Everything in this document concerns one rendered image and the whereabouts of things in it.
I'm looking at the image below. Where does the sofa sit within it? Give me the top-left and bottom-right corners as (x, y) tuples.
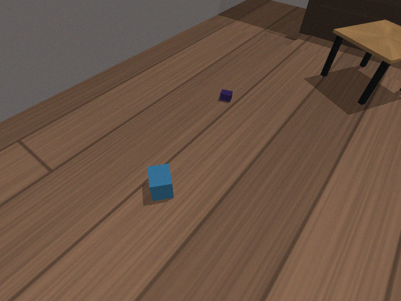
(299, 0), (401, 62)

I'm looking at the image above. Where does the coffee table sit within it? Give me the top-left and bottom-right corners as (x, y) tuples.
(320, 19), (401, 105)

